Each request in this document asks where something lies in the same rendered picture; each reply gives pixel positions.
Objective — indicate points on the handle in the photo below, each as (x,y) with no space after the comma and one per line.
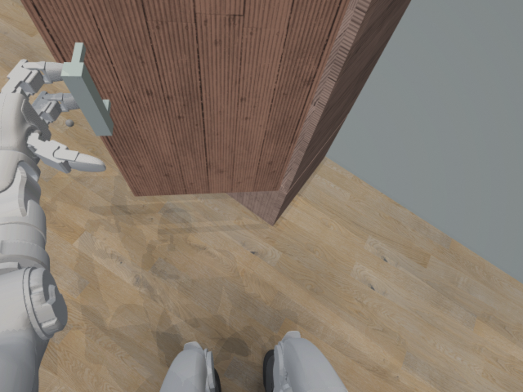
(80,84)

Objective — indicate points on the left robot upper arm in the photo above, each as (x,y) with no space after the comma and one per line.
(31,311)

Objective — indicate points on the robot left thigh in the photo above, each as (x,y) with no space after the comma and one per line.
(191,370)

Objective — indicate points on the right robot shin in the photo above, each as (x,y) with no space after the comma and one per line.
(277,385)

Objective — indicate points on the cupboard door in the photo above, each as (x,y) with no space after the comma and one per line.
(207,96)

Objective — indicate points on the robot left forearm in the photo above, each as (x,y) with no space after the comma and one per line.
(22,221)

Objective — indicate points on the left robot hand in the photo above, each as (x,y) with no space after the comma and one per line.
(19,119)

